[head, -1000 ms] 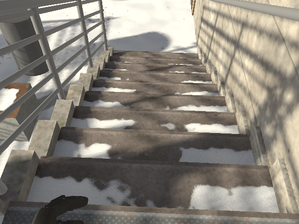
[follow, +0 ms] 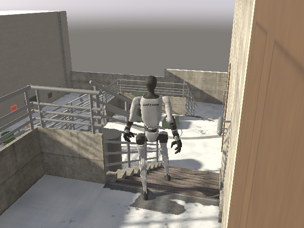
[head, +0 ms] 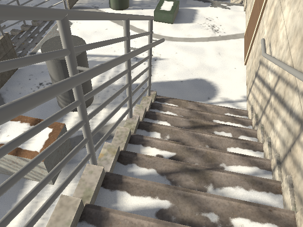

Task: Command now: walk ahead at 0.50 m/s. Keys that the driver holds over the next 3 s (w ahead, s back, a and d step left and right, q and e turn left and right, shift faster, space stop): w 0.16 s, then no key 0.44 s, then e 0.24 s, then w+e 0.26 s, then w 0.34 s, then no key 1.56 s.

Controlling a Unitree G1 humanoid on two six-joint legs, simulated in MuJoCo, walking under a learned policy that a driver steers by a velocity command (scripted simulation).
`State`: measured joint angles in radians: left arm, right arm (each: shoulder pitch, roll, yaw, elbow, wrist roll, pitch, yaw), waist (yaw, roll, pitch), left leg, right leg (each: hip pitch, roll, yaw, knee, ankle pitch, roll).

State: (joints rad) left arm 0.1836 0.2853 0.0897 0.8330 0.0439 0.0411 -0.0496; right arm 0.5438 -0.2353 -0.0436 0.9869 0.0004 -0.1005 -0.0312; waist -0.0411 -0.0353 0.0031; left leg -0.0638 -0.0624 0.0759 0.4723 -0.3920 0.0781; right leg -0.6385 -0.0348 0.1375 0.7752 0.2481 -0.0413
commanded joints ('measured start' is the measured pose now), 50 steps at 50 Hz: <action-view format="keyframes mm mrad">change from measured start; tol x64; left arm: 1 -37 26 2 -31 11 -5 -21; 50 284 105 -22 26 -29 -6 81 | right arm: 1 -16 -91 -8 -50 -11 -11 -26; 50 -512 -101 -47 -144 -9 110 18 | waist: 1 26 73 103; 50 85 -51 162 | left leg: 1 -222 211 -184 12 89 110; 11 -282 126 -69 945 526 70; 14 -952 -43 -163 1780 -521 5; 29 -171 80 -78 213 114 -14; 33 -119 361 -332 38 1115 127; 50 -804 101 -148 497 24 -55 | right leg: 1 47 24 -34 -45 217 -13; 10 363 -9 -153 -481 180 -19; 13 1288 -369 69 -33 1291 -186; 21 97 -186 -91 -448 109 -179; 50 535 -216 438 -602 -897 -252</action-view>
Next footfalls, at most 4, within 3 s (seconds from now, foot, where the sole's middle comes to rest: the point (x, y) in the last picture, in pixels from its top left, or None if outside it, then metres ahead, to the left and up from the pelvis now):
0.22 right None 0.26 -0.14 -0.94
0.58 left None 0.31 0.07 -0.94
0.90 right None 0.22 -0.12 -0.94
1.54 left None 0.62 0.00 -1.11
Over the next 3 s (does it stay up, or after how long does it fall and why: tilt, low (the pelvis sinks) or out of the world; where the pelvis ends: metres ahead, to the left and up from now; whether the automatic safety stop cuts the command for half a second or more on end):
stays up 0.56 -0.09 -0.33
